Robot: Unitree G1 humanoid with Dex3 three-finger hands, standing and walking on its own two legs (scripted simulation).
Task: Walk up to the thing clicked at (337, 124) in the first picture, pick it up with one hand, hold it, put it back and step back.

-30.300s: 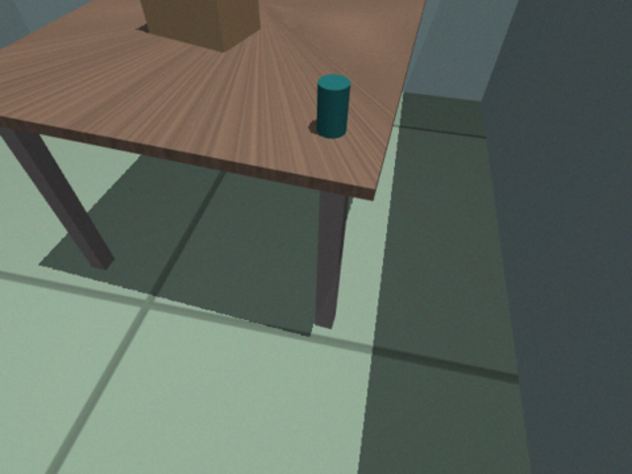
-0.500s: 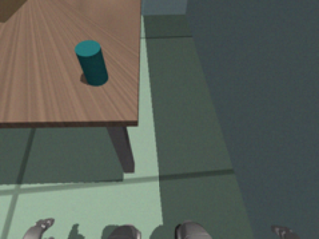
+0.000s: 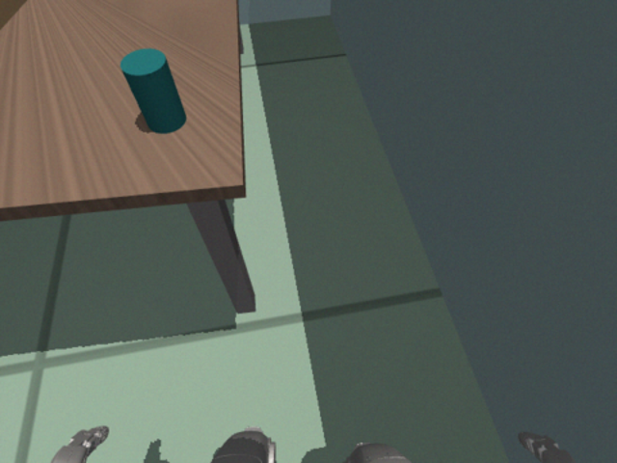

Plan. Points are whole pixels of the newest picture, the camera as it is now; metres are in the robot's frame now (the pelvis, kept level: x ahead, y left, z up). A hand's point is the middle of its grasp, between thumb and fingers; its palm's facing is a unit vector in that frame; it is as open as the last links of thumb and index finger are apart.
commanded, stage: step back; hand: left
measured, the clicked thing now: (156, 93) +0.65 +0.23 +0.06
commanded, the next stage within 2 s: none
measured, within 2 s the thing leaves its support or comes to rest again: neither
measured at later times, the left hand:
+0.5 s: hand out of the picture -0.04 +0.27 -0.14, palm faces +0.05 -0.94 -0.34, open 7.4 cm
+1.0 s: hand out of the picture -0.21 +0.23 -0.12, palm faces +0.04 -0.89 -0.44, open 7.4 cm
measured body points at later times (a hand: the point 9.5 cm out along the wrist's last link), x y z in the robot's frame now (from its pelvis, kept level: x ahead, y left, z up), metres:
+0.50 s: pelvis -0.14 +0.00 +0.02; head -0.08 +0.04 +0.46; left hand -0.04 +0.32 -0.12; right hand -0.03 -0.31 -0.08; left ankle -0.10 +0.12 -0.72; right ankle -0.15 -0.15 -0.62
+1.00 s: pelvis -0.31 -0.05 +0.01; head -0.25 -0.06 +0.45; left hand -0.21 +0.28 -0.09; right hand -0.22 -0.36 -0.13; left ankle -0.34 +0.08 -0.68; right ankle -0.26 -0.16 -0.72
